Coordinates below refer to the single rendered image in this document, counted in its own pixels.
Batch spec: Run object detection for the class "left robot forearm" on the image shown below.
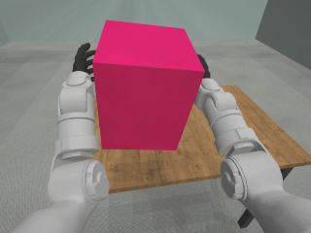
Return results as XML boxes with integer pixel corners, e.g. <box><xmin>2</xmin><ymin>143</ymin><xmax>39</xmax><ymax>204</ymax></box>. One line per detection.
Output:
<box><xmin>48</xmin><ymin>71</ymin><xmax>99</xmax><ymax>200</ymax></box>

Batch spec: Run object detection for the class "robot left upper arm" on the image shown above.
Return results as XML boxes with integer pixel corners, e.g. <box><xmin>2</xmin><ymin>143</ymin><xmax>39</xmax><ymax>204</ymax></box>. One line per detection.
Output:
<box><xmin>8</xmin><ymin>159</ymin><xmax>110</xmax><ymax>233</ymax></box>

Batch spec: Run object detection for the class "robot left hand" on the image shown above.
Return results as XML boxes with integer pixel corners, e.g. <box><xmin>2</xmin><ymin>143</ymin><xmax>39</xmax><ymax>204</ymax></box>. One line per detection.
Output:
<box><xmin>72</xmin><ymin>43</ymin><xmax>96</xmax><ymax>82</ymax></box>

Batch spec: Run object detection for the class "table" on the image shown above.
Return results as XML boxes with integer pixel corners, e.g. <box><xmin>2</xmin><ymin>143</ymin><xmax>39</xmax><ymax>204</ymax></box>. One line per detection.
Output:
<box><xmin>78</xmin><ymin>84</ymin><xmax>311</xmax><ymax>229</ymax></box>

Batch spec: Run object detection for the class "carton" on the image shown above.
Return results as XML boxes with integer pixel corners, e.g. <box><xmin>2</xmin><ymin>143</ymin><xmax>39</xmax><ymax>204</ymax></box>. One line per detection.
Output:
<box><xmin>92</xmin><ymin>19</ymin><xmax>205</xmax><ymax>150</ymax></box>

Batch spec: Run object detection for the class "robot right upper arm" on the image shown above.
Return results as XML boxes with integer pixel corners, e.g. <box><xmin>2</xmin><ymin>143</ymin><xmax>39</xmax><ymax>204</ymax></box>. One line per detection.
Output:
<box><xmin>220</xmin><ymin>150</ymin><xmax>311</xmax><ymax>233</ymax></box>

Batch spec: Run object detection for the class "robot right hand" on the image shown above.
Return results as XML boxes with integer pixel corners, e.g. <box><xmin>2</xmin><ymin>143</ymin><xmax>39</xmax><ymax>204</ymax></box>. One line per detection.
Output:
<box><xmin>197</xmin><ymin>54</ymin><xmax>211</xmax><ymax>79</ymax></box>

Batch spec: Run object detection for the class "right robot forearm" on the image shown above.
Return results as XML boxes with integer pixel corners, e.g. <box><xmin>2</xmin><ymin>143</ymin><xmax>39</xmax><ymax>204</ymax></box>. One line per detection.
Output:
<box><xmin>193</xmin><ymin>78</ymin><xmax>283</xmax><ymax>185</ymax></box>

